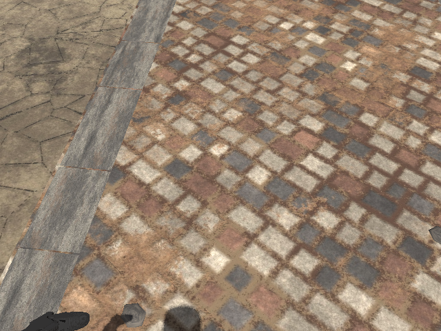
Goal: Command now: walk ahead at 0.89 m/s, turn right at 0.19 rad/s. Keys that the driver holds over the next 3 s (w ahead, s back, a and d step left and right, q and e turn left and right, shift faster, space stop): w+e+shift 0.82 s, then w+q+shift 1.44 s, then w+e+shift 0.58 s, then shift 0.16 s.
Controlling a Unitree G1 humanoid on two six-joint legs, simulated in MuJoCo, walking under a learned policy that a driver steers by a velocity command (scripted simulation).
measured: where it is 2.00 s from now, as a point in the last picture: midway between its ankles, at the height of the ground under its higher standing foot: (374, 98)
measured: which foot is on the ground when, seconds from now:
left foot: down 0.00-0.02, up 0.04-0.42, down 0.44-0.86, up 0.88-1.00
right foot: down 0.00-0.44, up 0.46-0.84, down 0.86-1.00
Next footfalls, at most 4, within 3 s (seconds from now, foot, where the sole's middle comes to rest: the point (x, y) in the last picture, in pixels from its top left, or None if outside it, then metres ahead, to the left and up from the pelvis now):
0.44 left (200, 306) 0.58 0.06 -0.76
0.86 right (331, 236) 0.80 -0.40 -0.76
1.36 left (348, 143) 1.23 -0.57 -0.76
1.78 right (400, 95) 1.53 -0.88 -0.76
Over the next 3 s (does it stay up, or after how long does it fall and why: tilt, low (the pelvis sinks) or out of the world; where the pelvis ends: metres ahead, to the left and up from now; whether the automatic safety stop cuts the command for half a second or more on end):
stays up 2.40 -0.50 0.02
